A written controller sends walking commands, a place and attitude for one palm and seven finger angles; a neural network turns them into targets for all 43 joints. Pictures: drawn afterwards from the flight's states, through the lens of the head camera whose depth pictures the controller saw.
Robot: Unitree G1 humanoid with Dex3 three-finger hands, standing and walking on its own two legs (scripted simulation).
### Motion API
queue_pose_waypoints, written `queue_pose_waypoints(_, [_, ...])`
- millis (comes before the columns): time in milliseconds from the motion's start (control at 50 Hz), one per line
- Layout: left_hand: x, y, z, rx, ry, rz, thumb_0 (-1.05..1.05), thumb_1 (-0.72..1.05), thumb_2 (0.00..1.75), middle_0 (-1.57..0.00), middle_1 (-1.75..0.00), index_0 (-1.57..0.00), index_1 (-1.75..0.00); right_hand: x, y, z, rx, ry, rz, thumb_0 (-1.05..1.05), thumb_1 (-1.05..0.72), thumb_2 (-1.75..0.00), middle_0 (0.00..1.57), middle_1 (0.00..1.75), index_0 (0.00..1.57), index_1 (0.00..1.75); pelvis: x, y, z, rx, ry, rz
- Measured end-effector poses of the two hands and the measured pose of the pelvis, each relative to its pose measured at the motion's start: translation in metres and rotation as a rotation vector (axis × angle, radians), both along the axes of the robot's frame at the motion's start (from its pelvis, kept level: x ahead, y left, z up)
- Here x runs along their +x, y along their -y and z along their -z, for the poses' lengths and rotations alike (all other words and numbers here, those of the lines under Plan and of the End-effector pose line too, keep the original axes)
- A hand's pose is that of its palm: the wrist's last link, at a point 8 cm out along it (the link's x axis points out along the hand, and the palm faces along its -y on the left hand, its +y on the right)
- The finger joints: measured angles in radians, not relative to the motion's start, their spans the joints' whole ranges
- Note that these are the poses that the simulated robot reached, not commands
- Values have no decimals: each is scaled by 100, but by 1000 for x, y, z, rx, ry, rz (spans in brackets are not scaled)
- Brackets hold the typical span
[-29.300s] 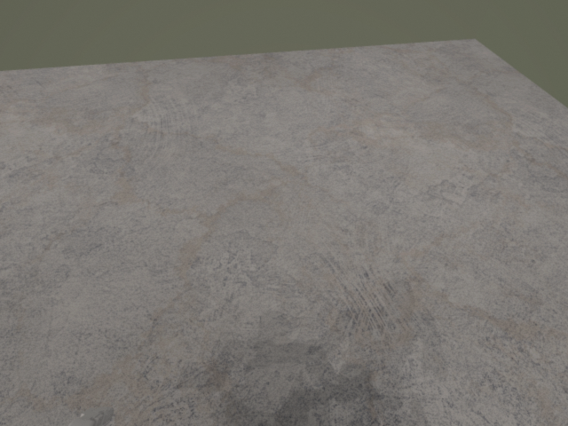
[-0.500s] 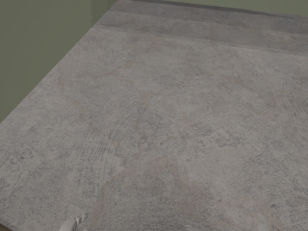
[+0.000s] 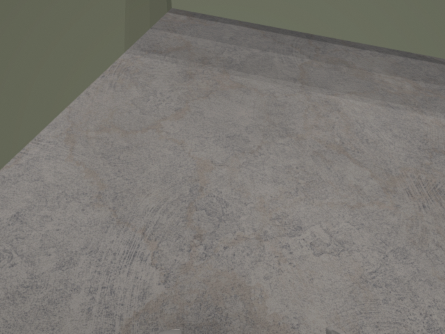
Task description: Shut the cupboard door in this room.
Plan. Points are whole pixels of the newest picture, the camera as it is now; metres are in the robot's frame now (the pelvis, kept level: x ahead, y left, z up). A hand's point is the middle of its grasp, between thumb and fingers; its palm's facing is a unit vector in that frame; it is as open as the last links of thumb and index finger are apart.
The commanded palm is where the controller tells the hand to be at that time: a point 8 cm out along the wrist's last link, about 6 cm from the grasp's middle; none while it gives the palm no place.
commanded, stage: walk around to get in front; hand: left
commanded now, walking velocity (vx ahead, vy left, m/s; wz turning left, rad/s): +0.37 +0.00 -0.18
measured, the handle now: out of the picture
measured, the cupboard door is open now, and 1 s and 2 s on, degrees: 82 82 82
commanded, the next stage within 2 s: walk to a spot facing it in 1.96 s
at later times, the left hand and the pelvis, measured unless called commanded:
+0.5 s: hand (175, 241) +0.34 +0.14 -0.16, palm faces -0.19 -0.97 -0.13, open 7.4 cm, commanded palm none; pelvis +0.20 +0.00 +0.01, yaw -7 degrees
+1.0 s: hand (183, 222) +0.40 +0.13 -0.16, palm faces -0.01 -0.98 -0.19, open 7.3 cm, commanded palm none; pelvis +0.42 -0.05 +0.01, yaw -5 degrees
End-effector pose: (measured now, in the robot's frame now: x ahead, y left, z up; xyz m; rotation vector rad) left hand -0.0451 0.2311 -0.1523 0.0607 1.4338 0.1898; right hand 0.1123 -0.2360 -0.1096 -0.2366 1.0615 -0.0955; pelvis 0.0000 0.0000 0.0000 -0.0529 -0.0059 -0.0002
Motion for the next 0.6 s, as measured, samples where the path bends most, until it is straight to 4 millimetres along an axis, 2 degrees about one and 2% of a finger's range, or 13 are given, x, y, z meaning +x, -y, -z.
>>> queue_pose_waypoints(40, [10,-7,6,-18,-41,10,1,91,90,-20,-30,-20,-30,12,-10,0,-12,13,7,1,-90,-90,20,30,20,30,15,-10,3,14,6,21])
queue_pose_waypoints(100, [42,-17,1,-32,-56,50,1,91,90,-19,-30,-20,-30,8,-20,-1,-11,-18,68,0,-90,-90,20,30,20,30,37,-21,-4,15,11,44])
queue_pose_waypoints(220, [141,-28,-12,-28,50,109,1,91,90,-19,-30,-19,-29,-36,-32,-3,-13,-206,211,0,-93,-90,20,30,20,30,83,-31,-17,21,2,70])
queue_pose_waypoints(320, [227,-23,-16,-23,138,162,1,91,90,-19,-30,-19,-29,-73,-47,-3,23,-381,306,0,-92,-90,20,30,20,30,122,-28,-18,31,-4,89])
queue_pose_waypoints(400, [297,-4,-19,-28,189,226,1,91,90,-19,-30,-19,-29,-87,-63,-2,75,-494,373,0,-92,-90,20,30,20,30,155,-18,-16,38,-8,106])
queue_pose_waypoints(480, [371,27,-18,-34,239,306,1,91,90,-19,-30,-19,-29,-87,-73,1,133,-585,433,1,-91,-90,20,30,20,30,190,-3,-10,48,-15,123])
queue_pose_waypoints(560, [443,64,-15,-34,319,364,1,91,90,-19,-30,-19,-29,-69,-69,11,187,-665,472,1,-90,-90,20,30,20,30,233,21,4,50,-18,134])
queue_pose_waypoints(600, [466,79,-13,-26,368,358,1,91,90,-19,-30,-19,-29,-48,-58,19,208,-683,471,1,-90,-90,20,30,20,30,252,35,11,53,-12,137])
